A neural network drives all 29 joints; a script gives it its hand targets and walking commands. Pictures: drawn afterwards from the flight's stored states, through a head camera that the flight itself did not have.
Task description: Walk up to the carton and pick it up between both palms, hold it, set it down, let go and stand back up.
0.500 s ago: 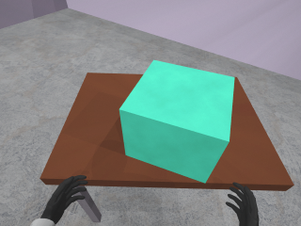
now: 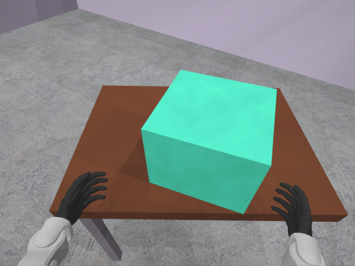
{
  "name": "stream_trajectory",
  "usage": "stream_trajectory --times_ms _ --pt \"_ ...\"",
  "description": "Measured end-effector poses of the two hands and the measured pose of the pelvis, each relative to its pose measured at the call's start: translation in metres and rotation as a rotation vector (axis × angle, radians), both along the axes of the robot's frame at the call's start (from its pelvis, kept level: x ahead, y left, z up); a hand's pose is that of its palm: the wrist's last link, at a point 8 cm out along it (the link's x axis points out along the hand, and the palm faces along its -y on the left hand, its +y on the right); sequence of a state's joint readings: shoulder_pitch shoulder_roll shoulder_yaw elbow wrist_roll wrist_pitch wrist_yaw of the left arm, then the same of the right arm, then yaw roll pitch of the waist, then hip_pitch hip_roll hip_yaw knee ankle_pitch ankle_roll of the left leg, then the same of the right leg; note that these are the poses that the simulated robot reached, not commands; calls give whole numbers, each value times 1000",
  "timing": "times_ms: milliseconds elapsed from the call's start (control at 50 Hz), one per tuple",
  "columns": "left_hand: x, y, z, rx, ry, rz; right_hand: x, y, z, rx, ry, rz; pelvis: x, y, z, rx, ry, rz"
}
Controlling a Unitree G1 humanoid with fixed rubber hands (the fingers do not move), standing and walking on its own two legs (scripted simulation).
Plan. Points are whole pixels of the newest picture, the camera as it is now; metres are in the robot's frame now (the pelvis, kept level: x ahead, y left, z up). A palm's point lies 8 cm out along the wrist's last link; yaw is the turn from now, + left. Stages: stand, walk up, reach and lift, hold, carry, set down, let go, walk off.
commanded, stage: reach and lift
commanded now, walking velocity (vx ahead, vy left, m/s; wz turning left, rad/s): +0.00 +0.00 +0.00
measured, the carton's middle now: (210, 137) +0.45 -0.05 +0.01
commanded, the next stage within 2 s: none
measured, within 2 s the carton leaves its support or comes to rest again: neither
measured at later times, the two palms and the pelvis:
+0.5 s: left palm (87, 166) +0.30 +0.24 +0.07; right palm (308, 195) +0.25 -0.23 +0.07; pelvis +0.01 -0.02 +0.00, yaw +0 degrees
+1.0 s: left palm (99, 128) +0.37 +0.22 +0.12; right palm (318, 167) +0.30 -0.25 +0.11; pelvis +0.00 -0.01 +0.01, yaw +0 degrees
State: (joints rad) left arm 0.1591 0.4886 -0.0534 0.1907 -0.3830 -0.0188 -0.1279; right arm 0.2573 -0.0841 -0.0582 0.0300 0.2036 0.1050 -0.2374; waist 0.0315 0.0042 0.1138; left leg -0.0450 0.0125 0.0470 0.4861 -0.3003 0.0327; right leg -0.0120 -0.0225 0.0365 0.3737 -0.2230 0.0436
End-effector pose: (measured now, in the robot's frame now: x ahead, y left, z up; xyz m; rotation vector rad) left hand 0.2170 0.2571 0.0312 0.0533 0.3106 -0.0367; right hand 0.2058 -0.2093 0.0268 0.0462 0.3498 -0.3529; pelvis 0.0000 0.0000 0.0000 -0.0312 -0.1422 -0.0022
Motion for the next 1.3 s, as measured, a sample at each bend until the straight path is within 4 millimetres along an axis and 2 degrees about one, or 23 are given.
stream_trajectory --times_ms 240,540,840,1160,1300 --pt "40 -12 25 11 -6 -14 23 -12 17 -5 3 15 3 -9 2 6 40 4" --pt "87 -20 45 4 14 -26 53 -22 43 -8 -27 33 8 -18 5 15 66 4" --pt "135 -29 73 -3 5 -56 82 -31 69 -3 -81 24 7 -14 6 12 98 -2" --pt "175 -38 109 4 -27 -58 106 -46 94 -2 -113 12 -4 -9 6 8 133 -4" --pt "190 -43 122 -7 -19 -62 117 -46 106 -4 -113 21 -10 -9 6 10 145 3"
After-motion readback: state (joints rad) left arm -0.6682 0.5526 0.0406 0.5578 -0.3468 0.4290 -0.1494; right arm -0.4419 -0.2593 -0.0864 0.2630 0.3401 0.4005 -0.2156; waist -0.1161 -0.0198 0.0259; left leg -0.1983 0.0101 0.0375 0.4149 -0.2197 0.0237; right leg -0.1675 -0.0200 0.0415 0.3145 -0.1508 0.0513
